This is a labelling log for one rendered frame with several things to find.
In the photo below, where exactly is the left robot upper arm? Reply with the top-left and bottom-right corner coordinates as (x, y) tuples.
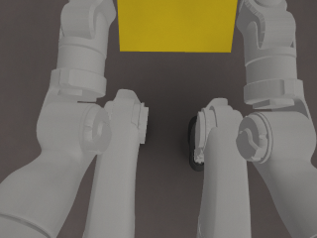
(0, 101), (112, 238)

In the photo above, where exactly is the right robot upper arm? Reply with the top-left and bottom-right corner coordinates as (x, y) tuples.
(236, 111), (317, 238)

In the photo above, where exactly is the right robot foot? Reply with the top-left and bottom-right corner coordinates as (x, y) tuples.
(187, 115), (204, 172)

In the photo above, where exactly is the right robot thigh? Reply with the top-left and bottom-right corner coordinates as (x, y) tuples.
(195, 105), (252, 238)

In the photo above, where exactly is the robot right forearm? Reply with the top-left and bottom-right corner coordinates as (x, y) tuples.
(236, 0), (317, 146)

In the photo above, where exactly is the robot left forearm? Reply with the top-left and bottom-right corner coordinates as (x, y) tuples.
(36, 0), (117, 139)

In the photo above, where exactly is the carton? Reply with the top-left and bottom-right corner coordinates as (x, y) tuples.
(117, 0), (238, 53)

